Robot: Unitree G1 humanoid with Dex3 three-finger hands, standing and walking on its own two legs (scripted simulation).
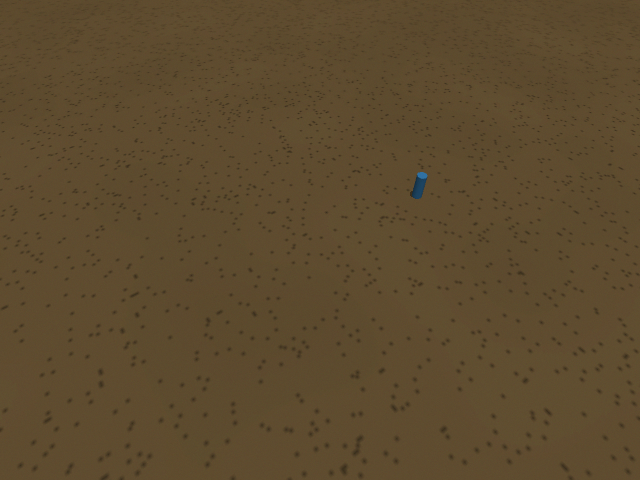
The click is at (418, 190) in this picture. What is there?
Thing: slim round
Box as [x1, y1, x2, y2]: [412, 172, 426, 198]
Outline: 423,172 419,172 416,177 412,192 412,196 415,198 419,198 422,193 426,179 426,174
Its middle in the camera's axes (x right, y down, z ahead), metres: +0.46 -0.24 +1.76
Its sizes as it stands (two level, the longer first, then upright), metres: 0.045 0.045 0.123
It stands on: the floor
